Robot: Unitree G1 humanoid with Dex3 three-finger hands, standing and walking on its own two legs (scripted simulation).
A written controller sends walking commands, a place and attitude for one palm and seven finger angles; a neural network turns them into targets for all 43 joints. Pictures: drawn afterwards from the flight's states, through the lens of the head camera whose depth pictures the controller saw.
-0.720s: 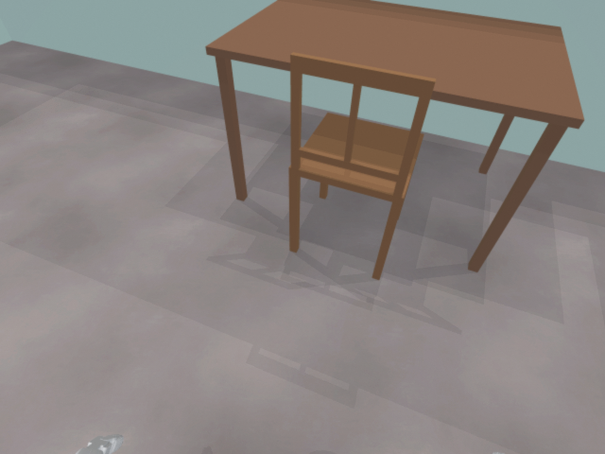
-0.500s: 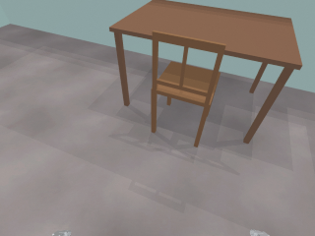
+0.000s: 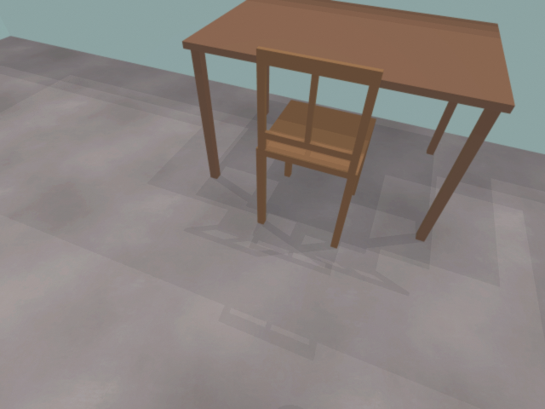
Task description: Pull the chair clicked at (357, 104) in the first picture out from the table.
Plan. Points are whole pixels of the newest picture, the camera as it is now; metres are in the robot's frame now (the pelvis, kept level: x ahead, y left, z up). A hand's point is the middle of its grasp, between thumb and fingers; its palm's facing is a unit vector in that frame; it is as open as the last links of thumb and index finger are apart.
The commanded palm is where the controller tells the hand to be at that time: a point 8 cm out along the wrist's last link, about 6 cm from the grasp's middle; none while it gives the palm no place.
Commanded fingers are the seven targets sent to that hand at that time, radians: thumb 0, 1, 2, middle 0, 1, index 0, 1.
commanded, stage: stand and wait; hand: left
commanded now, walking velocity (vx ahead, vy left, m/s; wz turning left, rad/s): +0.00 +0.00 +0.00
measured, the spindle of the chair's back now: (311, 110) +1.03 -0.08 -0.11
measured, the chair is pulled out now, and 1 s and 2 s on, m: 0.00 0.00 0.00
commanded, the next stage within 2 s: look at it before walking up in 0.10 s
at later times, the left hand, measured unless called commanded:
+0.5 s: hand out of the picture +0.08 +0.24 -0.16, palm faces -0.03 -0.94 -0.33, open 7.4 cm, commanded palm none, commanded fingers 0.00 0.90 0.90 -0.20 -0.30 -0.20 -0.30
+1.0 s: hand out of the picture +0.07 +0.23 -0.17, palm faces +0.00 -0.96 -0.28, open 7.4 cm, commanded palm none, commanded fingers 0.00 0.90 0.90 -0.20 -0.30 -0.20 -0.30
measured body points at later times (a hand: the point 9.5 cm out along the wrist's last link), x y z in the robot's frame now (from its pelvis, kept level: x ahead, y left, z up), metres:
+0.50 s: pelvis +0.01 +0.00 +0.00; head +0.01 +0.00 +0.45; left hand +0.08 +0.29 -0.13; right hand +0.08 -0.30 -0.13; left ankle +0.01 +0.12 -0.74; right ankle +0.01 -0.12 -0.74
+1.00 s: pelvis +0.03 +0.00 +0.00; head +0.01 +0.01 +0.45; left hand +0.07 +0.28 -0.15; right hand +0.08 -0.28 -0.14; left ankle +0.01 +0.12 -0.74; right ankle +0.01 -0.12 -0.74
